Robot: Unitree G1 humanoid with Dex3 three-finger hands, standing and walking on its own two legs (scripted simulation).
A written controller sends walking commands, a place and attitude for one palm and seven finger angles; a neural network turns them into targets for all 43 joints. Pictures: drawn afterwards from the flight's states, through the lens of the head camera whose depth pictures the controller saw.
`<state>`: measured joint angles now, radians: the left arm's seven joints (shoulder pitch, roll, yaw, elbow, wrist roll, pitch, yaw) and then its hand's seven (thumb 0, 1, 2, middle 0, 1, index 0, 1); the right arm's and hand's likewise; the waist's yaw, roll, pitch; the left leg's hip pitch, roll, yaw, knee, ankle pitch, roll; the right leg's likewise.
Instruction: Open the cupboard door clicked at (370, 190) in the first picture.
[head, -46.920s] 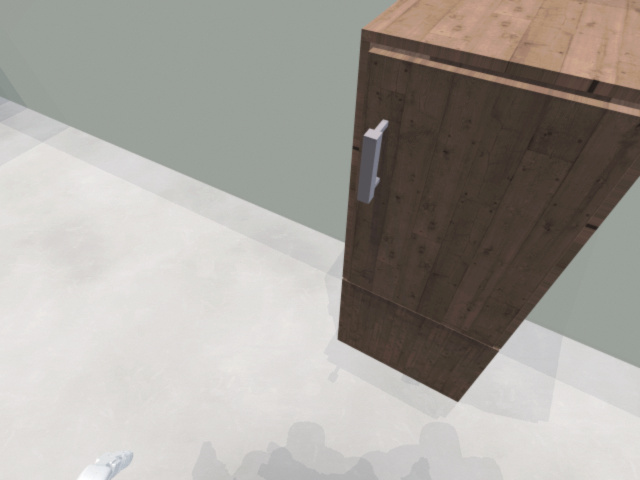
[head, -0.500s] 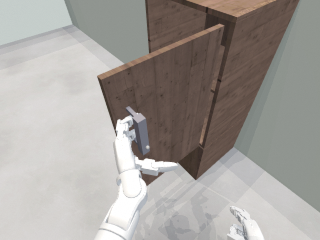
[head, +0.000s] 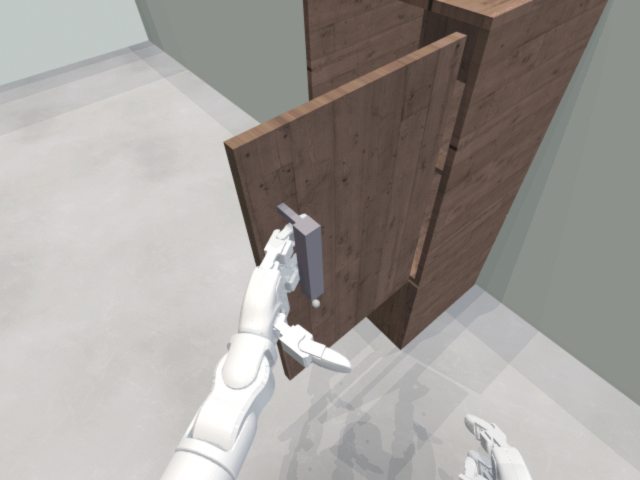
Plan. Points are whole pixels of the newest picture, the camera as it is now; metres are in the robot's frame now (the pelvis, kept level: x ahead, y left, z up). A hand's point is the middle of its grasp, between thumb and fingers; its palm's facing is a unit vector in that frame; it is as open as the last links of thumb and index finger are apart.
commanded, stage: slide the hand sideways off the handle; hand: left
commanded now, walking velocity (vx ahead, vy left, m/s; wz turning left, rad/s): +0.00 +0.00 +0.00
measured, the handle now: (299, 252) +0.38 +0.05 +0.08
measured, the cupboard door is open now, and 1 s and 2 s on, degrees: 92 91 91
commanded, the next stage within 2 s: draw the hand back to the body in 0.88 s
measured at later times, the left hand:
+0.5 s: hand (277, 334) +0.26 +0.07 +0.08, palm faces -0.06 -1.00 -0.02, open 16.3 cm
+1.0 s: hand (239, 366) +0.23 +0.11 +0.08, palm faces -0.05 -1.00 -0.03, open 16.3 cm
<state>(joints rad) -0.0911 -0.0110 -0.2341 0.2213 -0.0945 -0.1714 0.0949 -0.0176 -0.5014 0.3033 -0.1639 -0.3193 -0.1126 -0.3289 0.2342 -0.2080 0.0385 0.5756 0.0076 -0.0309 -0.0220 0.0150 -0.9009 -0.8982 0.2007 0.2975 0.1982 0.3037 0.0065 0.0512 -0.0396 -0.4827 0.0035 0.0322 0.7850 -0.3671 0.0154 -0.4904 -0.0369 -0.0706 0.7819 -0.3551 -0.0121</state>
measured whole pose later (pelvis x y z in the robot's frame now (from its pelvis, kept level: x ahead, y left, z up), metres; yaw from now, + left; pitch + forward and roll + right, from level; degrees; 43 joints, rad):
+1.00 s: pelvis +0.03 -0.02 -0.01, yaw +1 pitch +7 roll +0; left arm 0.48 0.15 -0.04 -0.26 -0.17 -0.26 -0.14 -0.02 -0.50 0.30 -0.15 -0.30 -0.15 -0.30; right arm 0.26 -0.24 0.02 0.48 0.01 -0.15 -0.04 0.02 -0.90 -0.90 0.20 0.30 0.20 0.30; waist 0.02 0.05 -0.07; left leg -0.54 0.03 0.00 0.87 -0.44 -0.02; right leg -0.54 -0.02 -0.10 0.86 -0.44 -0.04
